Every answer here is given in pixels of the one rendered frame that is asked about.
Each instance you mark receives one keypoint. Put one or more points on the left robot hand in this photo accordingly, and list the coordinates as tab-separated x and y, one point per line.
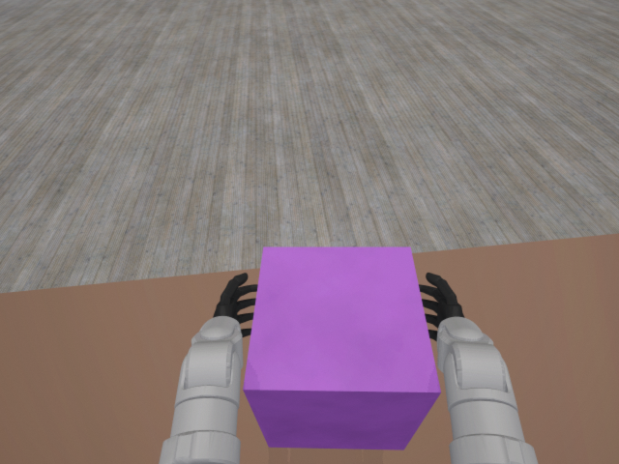
228	305

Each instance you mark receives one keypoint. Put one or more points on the robot right forearm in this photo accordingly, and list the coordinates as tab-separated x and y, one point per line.
480	397

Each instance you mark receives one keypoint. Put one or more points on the right robot hand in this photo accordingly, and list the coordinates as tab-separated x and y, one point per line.
446	305

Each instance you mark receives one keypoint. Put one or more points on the robot left forearm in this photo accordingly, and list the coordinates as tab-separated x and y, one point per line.
208	396

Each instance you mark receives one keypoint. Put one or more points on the carton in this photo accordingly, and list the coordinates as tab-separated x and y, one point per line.
340	355

